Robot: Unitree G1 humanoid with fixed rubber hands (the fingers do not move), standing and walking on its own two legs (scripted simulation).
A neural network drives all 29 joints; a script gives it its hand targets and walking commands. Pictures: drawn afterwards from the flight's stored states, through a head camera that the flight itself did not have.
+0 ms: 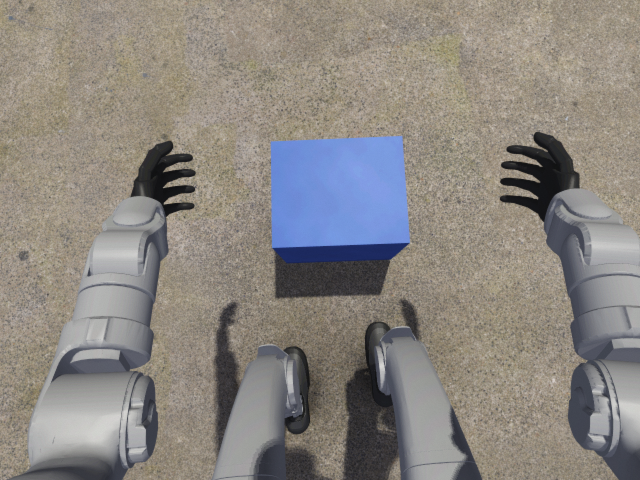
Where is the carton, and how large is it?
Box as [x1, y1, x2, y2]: [271, 136, 409, 262]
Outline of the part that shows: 401,136 271,141 272,248 286,262 390,259 409,242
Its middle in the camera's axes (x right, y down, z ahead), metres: +0.04 -0.09 +0.93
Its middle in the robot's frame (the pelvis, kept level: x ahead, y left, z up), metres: +0.55 -0.04 -0.54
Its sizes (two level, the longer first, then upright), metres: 0.276 0.227 0.262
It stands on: the floor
